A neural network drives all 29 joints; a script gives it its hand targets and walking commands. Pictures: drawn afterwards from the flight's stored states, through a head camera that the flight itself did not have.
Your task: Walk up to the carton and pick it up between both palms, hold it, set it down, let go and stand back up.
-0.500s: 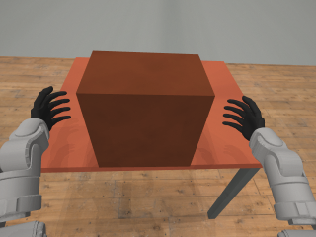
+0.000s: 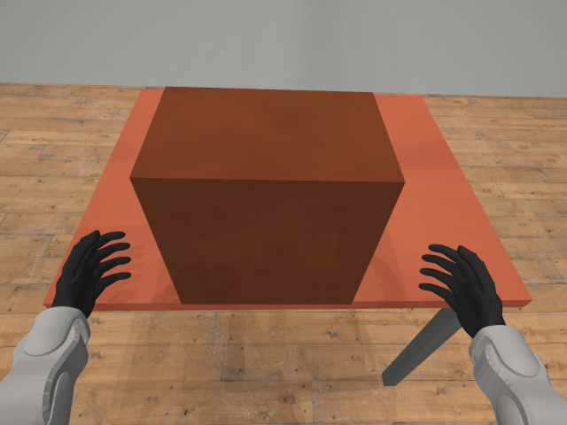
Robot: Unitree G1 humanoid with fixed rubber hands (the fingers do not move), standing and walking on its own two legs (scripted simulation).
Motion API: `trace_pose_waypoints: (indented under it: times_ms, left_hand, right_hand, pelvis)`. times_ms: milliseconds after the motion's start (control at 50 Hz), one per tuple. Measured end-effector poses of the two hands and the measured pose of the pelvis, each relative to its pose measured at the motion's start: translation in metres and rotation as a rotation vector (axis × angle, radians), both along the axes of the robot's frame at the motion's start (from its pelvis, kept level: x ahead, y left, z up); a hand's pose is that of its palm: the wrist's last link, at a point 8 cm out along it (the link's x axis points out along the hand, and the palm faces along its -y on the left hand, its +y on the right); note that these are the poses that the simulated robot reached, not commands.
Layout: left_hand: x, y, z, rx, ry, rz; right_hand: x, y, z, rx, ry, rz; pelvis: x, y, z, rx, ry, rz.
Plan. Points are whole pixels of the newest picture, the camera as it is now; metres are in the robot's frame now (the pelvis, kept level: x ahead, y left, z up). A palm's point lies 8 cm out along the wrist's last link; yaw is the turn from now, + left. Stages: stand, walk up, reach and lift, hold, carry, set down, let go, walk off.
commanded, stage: set down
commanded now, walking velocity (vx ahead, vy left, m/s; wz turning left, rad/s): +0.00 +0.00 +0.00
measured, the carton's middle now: (268, 207) +0.40 +0.05 +0.08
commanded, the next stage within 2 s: let go in 1.46 s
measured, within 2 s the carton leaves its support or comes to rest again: neither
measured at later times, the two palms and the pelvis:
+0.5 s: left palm (83, 366) +0.17 +0.27 +0.01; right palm (461, 368) +0.19 -0.21 +0.02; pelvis +0.01 +0.00 +0.00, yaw +1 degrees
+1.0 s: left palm (107, 388) +0.16 +0.25 -0.04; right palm (449, 390) +0.18 -0.22 -0.03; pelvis +0.00 +0.00 +0.00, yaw +1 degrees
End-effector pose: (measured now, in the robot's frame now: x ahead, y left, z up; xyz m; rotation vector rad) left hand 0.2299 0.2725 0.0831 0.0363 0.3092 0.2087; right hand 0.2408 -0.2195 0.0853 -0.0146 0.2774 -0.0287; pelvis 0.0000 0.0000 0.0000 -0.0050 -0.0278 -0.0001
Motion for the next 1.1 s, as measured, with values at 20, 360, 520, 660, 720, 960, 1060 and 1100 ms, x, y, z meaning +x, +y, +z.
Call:
trace_pose_waypoints:
  times_ms: [20, 360, 520, 660, 720, 960, 1060, 1100]
  left_hand:
    - [-0.003, 0.0, -0.002, 0.002, 0.0, -0.001]
    - [-0.046, 0.001, -0.047, 0.032, 0.016, -0.007]
    - [-0.061, -0.006, -0.069, 0.012, 0.07, -0.019]
    - [-0.058, -0.009, -0.074, 0.027, 0.102, -0.029]
    - [-0.059, -0.009, -0.08, 0.027, 0.131, -0.025]
    - [-0.073, -0.02, -0.115, 0.011, 0.268, -0.025]
    - [-0.074, -0.024, -0.124, 0.026, 0.312, -0.032]
    - [-0.074, -0.024, -0.128, 0.032, 0.33, -0.035]
  right_hand:
    - [-0.002, 0.001, -0.001, -0.002, 0.001, 0.001]
    - [-0.037, 0.003, -0.045, -0.002, 0.059, -0.04]
    - [-0.049, 0.006, -0.067, -0.013, 0.103, -0.047]
    - [-0.049, 0.006, -0.083, -0.018, 0.14, -0.049]
    - [-0.052, 0.005, -0.091, -0.027, 0.168, -0.049]
    - [-0.061, 0.002, -0.114, -0.078, 0.258, -0.047]
    - [-0.064, 0.003, -0.127, -0.084, 0.298, -0.043]
    - [-0.066, 0.004, -0.133, -0.086, 0.312, -0.042]
  pelvis:
    - [0.001, 0.0, 0.0, 0.0, 0.001, 0.001]
    - [0.015, 0.002, 0.0, -0.004, -0.001, 0.023]
    - [0.011, 0.002, -0.001, -0.005, -0.018, 0.018]
    - [0.007, 0.002, -0.001, -0.002, -0.02, 0.012]
    - [0.007, 0.002, -0.001, -0.002, -0.023, 0.01]
    - [0.005, -0.003, -0.002, 0.001, -0.027, 0.01]
    - [0.005, -0.004, -0.002, 0.002, -0.026, 0.008]
    - [0.005, -0.004, -0.002, 0.002, -0.025, 0.007]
